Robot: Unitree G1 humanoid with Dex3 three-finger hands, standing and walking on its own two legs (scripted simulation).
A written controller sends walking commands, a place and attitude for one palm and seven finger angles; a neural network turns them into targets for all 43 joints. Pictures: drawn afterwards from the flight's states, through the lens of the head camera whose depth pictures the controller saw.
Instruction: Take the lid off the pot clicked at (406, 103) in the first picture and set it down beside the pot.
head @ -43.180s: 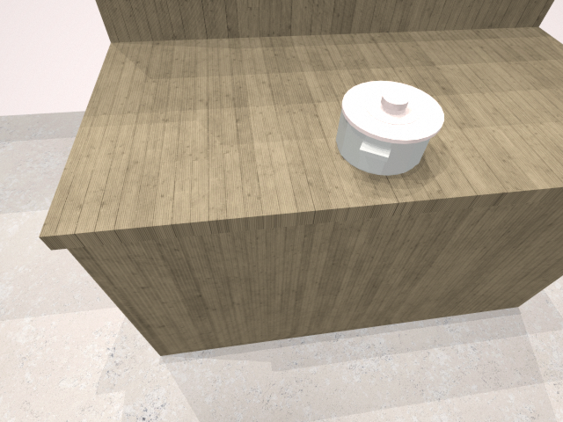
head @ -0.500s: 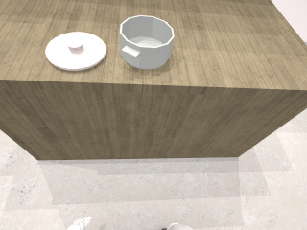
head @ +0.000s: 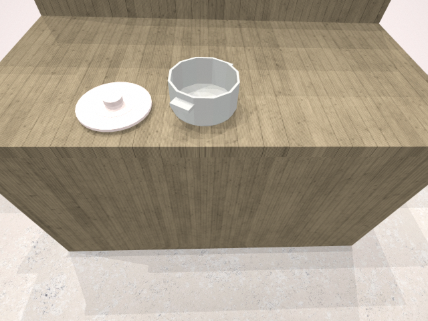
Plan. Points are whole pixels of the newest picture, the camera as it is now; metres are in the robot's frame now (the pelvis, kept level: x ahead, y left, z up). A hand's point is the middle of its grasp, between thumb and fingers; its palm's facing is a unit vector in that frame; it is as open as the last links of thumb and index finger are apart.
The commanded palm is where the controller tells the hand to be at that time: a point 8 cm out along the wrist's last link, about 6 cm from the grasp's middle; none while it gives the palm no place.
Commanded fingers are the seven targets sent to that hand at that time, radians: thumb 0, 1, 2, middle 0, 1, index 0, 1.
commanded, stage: let the arm hang, fingers relaxed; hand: left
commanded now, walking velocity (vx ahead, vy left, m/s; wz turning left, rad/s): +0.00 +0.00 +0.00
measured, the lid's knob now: (112, 98) +0.60 +0.29 +0.04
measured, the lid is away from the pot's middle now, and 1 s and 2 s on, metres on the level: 0.23 0.23 0.23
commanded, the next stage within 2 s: look to check the result in 1.16 s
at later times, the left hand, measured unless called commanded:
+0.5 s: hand out of the picture +0.04 +0.17 -0.17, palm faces +0.05 -0.98 -0.19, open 7.3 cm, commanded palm none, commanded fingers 0.00 0.90 0.90 -0.20 -0.30 -0.20 -0.30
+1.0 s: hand out of the picture +0.02 +0.18 -0.17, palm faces +0.05 -0.98 -0.19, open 7.3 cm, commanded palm none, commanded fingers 0.00 0.90 0.90 -0.20 -0.30 -0.20 -0.30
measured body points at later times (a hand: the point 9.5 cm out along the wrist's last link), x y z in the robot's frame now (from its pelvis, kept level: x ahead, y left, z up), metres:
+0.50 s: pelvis -0.01 +0.00 +0.00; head +0.03 +0.01 +0.45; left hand +0.04 +0.23 -0.16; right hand -0.03 -0.21 -0.15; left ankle -0.10 +0.13 -0.73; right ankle -0.03 -0.13 -0.73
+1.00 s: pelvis -0.02 +0.00 +0.00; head +0.01 +0.01 +0.45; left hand +0.02 +0.23 -0.16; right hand -0.04 -0.21 -0.15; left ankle -0.10 +0.13 -0.73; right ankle -0.03 -0.13 -0.73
